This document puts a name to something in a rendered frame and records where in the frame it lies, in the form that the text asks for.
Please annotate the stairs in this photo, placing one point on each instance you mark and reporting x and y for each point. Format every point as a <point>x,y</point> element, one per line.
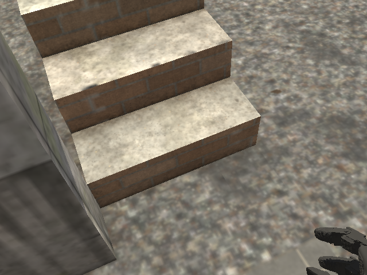
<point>144,87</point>

